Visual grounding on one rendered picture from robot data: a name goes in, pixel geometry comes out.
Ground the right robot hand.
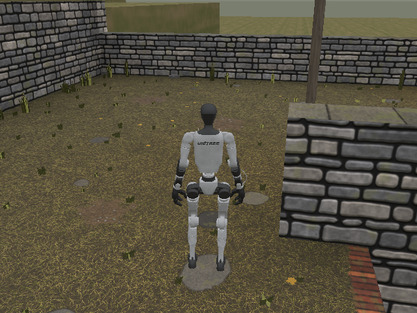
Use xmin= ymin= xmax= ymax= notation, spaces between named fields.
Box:
xmin=230 ymin=188 xmax=245 ymax=205

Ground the robot head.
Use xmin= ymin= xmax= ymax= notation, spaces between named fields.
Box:
xmin=197 ymin=103 xmax=220 ymax=135

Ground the left robot hand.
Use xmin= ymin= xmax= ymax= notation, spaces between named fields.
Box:
xmin=172 ymin=188 xmax=187 ymax=206

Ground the robot left forearm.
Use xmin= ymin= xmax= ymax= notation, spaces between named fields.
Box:
xmin=173 ymin=158 xmax=186 ymax=190

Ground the left robot shin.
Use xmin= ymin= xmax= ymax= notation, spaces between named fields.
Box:
xmin=188 ymin=216 xmax=197 ymax=260

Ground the robot left upper arm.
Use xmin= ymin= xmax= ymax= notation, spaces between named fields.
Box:
xmin=179 ymin=132 xmax=195 ymax=168

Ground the robot right upper arm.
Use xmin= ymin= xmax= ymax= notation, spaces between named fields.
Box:
xmin=222 ymin=132 xmax=238 ymax=168

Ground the robot right forearm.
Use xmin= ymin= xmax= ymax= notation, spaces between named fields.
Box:
xmin=231 ymin=158 xmax=244 ymax=189

